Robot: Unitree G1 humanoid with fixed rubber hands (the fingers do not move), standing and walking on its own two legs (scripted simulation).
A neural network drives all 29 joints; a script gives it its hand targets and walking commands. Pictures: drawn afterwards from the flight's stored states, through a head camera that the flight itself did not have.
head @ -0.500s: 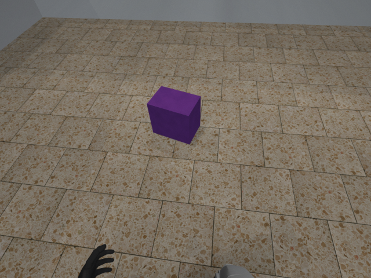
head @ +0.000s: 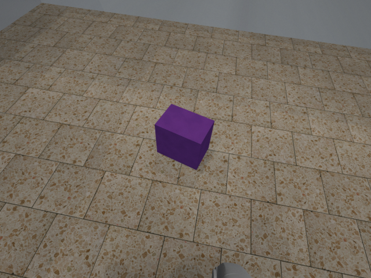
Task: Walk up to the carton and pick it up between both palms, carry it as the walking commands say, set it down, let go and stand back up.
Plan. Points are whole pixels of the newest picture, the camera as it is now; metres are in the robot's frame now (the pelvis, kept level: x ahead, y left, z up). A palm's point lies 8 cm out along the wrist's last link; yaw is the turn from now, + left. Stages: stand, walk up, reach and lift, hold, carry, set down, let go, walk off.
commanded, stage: walk up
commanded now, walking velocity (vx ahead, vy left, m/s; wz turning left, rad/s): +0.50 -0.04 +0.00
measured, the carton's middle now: (184, 137) +0.94 -0.04 -0.63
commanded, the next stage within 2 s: none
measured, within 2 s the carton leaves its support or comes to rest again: neither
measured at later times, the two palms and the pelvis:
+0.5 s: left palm (125, 215) +0.28 +0.16 -0.13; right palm (298, 220) +0.27 -0.32 -0.15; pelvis +0.24 -0.07 +0.00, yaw +0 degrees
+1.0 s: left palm (119, 155) +0.49 +0.21 -0.15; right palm (262, 157) +0.47 -0.26 -0.13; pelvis +0.44 -0.03 +0.00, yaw -1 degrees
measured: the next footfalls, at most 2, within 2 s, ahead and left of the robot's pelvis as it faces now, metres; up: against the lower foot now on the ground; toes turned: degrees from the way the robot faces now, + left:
right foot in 0.26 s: +0.28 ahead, -0.17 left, +0.00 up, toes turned -9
left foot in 0.72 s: +0.50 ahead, +0.03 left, +0.00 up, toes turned +4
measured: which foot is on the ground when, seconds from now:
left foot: down 0.00-0.28, up 0.30-0.70, down 0.72-1.00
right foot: up 0.00-0.24, down 0.26-0.76, up 0.78-1.00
